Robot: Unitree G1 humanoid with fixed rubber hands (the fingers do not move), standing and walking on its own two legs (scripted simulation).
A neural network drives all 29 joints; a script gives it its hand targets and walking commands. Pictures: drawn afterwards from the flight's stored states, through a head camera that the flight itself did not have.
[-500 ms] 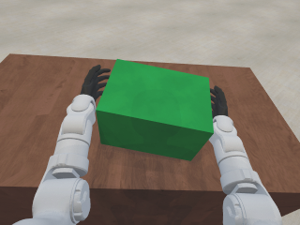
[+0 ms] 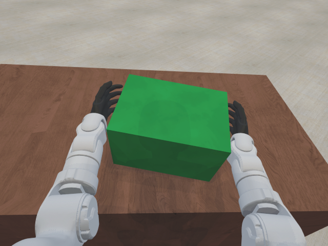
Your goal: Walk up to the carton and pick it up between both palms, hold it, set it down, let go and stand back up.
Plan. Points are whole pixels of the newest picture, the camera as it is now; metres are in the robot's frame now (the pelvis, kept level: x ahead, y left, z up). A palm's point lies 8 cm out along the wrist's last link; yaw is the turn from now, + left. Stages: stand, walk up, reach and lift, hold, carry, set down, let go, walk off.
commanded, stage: set down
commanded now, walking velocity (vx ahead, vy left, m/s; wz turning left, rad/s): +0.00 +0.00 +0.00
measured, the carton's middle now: (169, 128) +0.40 -0.02 +0.08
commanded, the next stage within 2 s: none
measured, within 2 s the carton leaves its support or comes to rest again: neither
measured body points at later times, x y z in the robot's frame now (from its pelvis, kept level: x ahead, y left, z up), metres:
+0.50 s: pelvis +0.01 +0.00 +0.00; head +0.04 +0.03 +0.45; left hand +0.45 +0.14 +0.09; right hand +0.38 -0.20 +0.05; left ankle +0.00 +0.10 -0.74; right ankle +0.01 -0.16 -0.74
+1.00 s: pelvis +0.02 +0.00 +0.00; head +0.09 +0.04 +0.44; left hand +0.47 +0.14 +0.04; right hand +0.38 -0.20 +0.01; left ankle +0.00 +0.10 -0.74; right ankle +0.01 -0.16 -0.74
